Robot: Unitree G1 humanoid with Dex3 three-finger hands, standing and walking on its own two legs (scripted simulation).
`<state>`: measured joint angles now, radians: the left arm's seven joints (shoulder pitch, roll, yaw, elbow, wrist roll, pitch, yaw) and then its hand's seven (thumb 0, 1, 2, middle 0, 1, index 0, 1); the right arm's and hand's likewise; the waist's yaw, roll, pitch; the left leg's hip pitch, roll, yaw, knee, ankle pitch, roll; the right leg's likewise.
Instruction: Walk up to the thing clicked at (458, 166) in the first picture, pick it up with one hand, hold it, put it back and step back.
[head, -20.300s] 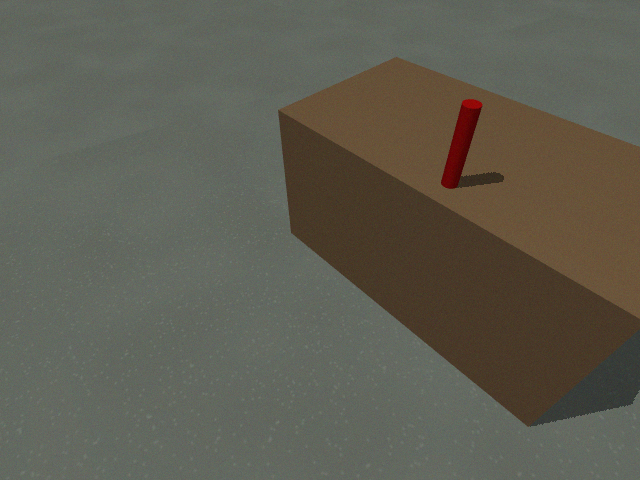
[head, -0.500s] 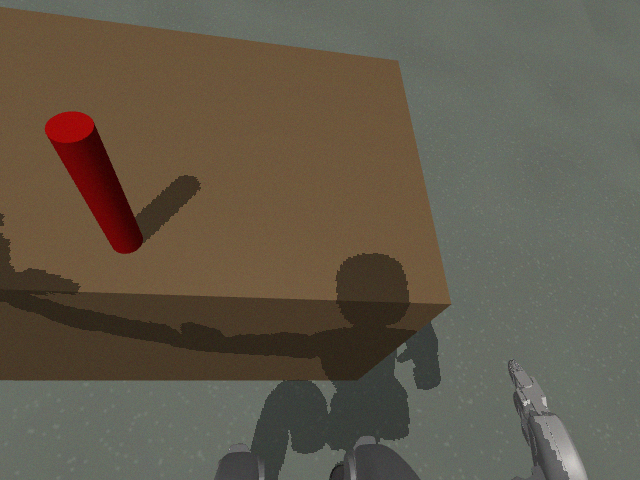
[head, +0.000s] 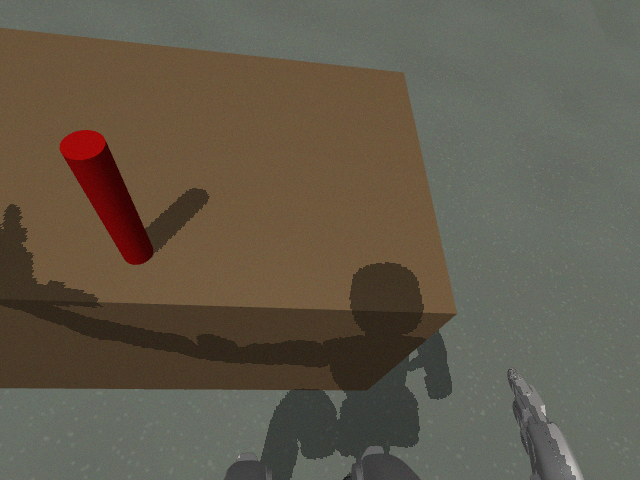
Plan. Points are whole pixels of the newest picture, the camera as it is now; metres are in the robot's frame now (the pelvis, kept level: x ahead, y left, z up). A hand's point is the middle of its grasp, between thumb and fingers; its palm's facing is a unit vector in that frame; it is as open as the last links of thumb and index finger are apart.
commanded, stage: go down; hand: left
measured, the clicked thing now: (115, 208) +0.47 +0.27 +0.01
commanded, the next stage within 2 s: none
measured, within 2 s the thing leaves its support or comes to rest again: neither
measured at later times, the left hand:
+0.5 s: hand out of the picture +0.36 +0.45 +0.10, palm faces +0.39 -0.92 +0.04, open 17.7 cm
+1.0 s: hand out of the picture +0.35 +0.45 +0.10, palm faces +0.39 -0.92 +0.04, open 17.7 cm
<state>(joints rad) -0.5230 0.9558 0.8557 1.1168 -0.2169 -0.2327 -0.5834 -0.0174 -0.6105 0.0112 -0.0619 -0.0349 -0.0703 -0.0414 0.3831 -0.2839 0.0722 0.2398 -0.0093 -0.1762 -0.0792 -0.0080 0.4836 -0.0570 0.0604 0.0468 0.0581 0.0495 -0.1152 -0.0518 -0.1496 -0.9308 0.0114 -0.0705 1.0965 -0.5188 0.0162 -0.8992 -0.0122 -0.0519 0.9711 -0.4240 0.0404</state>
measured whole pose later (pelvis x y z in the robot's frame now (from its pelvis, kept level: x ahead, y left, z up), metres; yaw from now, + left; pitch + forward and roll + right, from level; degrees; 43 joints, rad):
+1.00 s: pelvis +0.00 -0.01 +0.00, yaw +1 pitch +20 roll -4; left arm -0.52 0.96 0.85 1.11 -0.23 -0.23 -0.61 -0.02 -0.61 0.00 -0.06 -0.03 -0.07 -0.04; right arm 0.37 -0.28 0.07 0.28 -0.01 -0.20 -0.10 -0.01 0.48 -0.06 0.06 0.05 0.06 0.05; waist -0.10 -0.06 -0.14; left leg -0.91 0.01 -0.08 1.08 -0.51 0.01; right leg -0.89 -0.02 -0.06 0.97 -0.43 0.04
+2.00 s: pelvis +0.00 +0.00 +0.00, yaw +0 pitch +19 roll -4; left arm -0.49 0.94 0.85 1.08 -0.24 -0.21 -0.62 -0.02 -0.61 0.00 -0.06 -0.03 -0.07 -0.03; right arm 0.38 -0.28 0.08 0.29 -0.01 -0.20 -0.11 -0.01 0.47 -0.06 0.06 0.05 0.06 0.05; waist -0.10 -0.04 -0.15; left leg -0.89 0.01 -0.07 1.07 -0.51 0.01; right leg -0.86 -0.01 -0.05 0.95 -0.42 0.04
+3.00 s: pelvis +0.00 +0.00 +0.00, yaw +1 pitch +19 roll -4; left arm -0.50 0.95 0.83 1.12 -0.25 -0.24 -0.62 -0.02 -0.61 0.00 -0.05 -0.03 -0.07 -0.03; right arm 0.36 -0.29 0.06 0.29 0.00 -0.21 -0.11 -0.01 0.48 -0.06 0.06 0.05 0.06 0.05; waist -0.09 -0.06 -0.14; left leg -0.90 0.00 -0.08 1.08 -0.51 0.01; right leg -0.87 -0.02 -0.06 0.96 -0.42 0.04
